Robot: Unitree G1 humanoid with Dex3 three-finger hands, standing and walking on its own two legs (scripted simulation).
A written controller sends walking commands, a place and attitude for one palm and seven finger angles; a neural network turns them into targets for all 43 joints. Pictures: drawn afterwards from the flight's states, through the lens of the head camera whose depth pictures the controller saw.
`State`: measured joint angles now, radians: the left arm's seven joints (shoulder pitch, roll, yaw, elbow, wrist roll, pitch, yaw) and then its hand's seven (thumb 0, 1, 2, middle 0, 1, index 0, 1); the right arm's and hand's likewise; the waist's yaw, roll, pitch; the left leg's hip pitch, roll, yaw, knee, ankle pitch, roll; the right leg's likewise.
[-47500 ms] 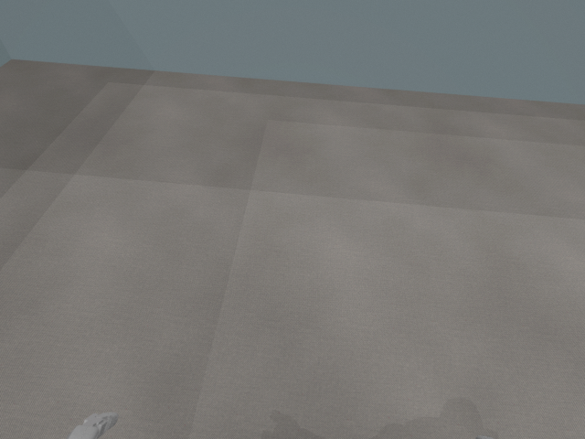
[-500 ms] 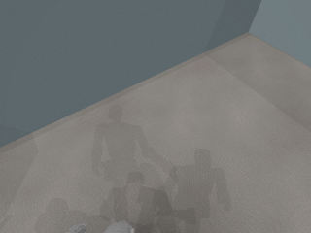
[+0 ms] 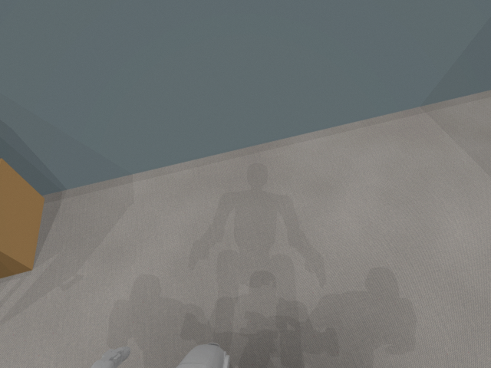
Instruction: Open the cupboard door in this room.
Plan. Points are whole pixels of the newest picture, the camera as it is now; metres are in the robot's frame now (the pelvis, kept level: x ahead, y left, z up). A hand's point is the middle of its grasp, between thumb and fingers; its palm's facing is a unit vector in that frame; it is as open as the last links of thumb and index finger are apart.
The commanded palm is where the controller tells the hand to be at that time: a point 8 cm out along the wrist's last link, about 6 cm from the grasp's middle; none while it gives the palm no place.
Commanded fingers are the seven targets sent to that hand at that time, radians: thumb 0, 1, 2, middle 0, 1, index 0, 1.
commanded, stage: turn to face it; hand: left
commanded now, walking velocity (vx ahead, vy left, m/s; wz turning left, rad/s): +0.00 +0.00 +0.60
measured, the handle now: out of the picture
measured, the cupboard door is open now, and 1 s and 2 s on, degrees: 50 50 50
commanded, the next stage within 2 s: take the last steps up to it in 1.80 s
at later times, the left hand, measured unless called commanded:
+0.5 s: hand out of the picture +0.04 +0.23 -0.16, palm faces +0.31 -0.91 -0.26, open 7.4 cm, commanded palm none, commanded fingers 0.00 0.90 0.90 -0.20 -0.30 -0.20 -0.30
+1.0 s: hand out of the picture -0.04 +0.19 -0.18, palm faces +0.59 -0.77 -0.23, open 7.4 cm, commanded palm none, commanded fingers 0.00 0.90 0.90 -0.20 -0.30 -0.20 -0.30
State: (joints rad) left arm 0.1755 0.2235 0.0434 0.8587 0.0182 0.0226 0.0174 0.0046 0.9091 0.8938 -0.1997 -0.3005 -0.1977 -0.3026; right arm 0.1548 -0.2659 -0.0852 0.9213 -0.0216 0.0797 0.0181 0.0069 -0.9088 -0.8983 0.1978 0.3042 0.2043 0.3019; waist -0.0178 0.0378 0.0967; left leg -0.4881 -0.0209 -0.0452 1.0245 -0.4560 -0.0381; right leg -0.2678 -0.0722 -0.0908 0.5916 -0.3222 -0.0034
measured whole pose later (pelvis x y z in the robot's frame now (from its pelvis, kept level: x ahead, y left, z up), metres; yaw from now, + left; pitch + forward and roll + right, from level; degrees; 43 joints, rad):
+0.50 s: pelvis +0.01 -0.01 +0.00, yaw +18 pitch +1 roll +0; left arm 0.15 0.27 0.07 0.88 0.01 0.06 0.00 0.01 0.91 0.89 -0.20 -0.30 -0.20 -0.30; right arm 0.16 -0.22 -0.05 0.90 -0.03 0.04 0.00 0.00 -0.91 -0.90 0.20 0.30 0.21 0.30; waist -0.01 -0.02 0.10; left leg -0.30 0.00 -0.07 0.52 -0.24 -0.01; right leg -0.42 -0.07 -0.02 0.89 -0.46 0.07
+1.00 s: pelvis +0.02 -0.02 -0.01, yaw +36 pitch +1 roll +1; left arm 0.20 0.26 0.06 0.91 0.01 0.07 0.01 0.01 0.91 0.89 -0.20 -0.30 -0.20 -0.30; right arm 0.13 -0.23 -0.05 0.89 -0.03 0.03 0.01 0.00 -0.91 -0.90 0.20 0.30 0.20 0.30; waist -0.01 -0.08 0.10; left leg -0.34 -0.01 0.04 0.63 -0.31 0.02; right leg -0.41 -0.12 -0.08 1.03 -0.53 0.07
